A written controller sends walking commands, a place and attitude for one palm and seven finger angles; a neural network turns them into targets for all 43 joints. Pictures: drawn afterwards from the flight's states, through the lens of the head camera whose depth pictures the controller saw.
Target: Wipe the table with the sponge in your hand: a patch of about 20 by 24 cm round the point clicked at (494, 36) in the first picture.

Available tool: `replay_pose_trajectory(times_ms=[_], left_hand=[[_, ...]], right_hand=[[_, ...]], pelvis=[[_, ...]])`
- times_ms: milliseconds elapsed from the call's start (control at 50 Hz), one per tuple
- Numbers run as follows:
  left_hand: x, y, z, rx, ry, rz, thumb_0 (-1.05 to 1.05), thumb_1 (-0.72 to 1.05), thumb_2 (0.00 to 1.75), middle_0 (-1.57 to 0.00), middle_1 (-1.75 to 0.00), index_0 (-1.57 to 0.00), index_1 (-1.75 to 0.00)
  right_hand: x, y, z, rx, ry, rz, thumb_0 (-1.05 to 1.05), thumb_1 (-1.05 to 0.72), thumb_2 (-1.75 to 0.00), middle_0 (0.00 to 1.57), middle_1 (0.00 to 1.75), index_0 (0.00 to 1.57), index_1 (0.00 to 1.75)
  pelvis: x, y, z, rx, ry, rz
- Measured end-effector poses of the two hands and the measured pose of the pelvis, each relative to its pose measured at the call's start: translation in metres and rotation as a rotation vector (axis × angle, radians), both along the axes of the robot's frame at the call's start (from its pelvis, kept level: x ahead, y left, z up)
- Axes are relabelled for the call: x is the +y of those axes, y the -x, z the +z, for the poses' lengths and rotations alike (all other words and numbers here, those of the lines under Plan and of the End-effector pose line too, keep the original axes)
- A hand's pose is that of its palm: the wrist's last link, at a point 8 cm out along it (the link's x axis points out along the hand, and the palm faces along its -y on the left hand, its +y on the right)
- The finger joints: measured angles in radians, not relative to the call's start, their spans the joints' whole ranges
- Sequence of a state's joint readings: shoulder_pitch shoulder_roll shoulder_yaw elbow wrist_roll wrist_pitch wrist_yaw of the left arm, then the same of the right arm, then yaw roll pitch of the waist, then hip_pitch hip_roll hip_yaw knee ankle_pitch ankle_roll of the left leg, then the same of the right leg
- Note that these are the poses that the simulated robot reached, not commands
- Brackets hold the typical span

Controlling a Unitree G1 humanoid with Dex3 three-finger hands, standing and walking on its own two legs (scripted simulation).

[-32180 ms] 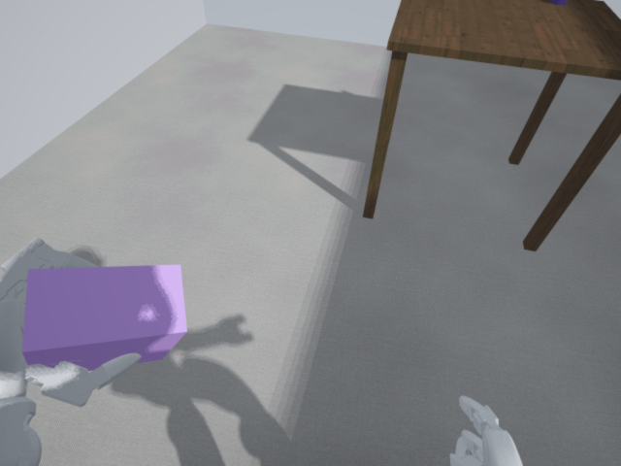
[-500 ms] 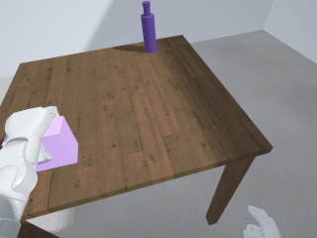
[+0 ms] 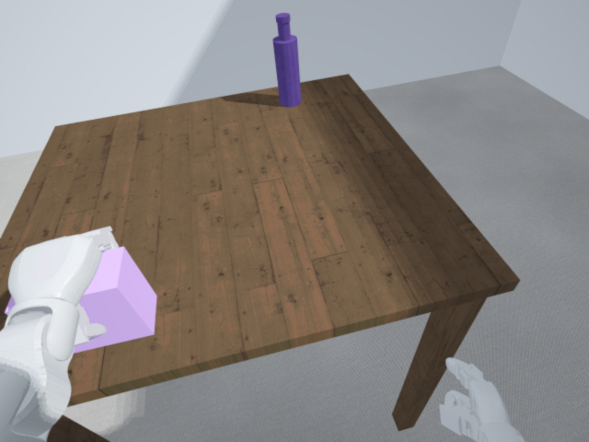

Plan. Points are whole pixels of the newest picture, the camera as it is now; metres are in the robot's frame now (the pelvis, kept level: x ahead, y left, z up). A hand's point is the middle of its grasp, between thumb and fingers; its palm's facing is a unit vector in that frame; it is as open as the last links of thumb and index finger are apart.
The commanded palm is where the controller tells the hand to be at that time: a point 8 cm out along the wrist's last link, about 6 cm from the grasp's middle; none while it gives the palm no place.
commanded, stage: wipe back along the first lane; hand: left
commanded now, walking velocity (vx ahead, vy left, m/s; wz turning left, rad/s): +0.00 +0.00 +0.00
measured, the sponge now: (99, 310) +0.24 +0.31 +0.07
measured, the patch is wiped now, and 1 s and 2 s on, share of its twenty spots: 0.90 0.90 0.90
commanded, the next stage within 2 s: lift the sponge slowly off the table in 0.18 s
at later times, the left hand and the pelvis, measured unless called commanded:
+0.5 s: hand (82, 312) +0.21 +0.29 +0.12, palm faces +0.04 -0.05 -1.00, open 10.4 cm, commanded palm +0.18 +0.29 +0.17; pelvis -0.01 +0.00 +0.00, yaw +0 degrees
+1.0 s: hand (84, 299) +0.22 +0.28 +0.14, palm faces +0.07 -0.04 -1.00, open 10.4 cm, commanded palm +0.19 +0.28 +0.21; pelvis -0.02 -0.02 +0.00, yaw +0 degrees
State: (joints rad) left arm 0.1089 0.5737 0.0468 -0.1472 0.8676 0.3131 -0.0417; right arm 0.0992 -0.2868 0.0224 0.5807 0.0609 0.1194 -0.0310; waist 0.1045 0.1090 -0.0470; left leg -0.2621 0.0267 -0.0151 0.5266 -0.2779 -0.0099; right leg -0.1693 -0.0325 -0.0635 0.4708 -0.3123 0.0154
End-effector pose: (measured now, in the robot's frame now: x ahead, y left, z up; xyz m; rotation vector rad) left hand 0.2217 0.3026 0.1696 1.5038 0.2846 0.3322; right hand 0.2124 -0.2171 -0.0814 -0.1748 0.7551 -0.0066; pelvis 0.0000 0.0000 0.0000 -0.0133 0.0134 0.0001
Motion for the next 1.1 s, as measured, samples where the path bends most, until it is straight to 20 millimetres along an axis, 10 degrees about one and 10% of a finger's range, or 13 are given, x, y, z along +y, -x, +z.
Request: replay_pose_trajectory(times_ms=[320,1100], left_hand=[[-0.013,0.032,0.000,-0.018,0.010,-0.009,-0.01,-0.50,1.04,-0.65,-1.31,-0.68,-1.31],[-0.019,0.030,0.031,-0.044,0.006,0.005,-0.01,-0.51,1.04,-0.67,-1.30,-0.70,-1.30]], right_hand=[[0.012,0.003,0.004,-0.028,-0.013,0.035,0.01,-0.90,-0.90,0.21,0.30,0.20,0.30],[0.001,-0.002,0.009,-0.074,0.005,0.062,0.01,-0.90,-0.90,0.21,0.30,0.20,0.30]], pelvis=[[0.001,0.009,0.000,-0.021,-0.001,-0.004],[-0.017,0.017,0.004,-0.058,-0.006,0.003]])
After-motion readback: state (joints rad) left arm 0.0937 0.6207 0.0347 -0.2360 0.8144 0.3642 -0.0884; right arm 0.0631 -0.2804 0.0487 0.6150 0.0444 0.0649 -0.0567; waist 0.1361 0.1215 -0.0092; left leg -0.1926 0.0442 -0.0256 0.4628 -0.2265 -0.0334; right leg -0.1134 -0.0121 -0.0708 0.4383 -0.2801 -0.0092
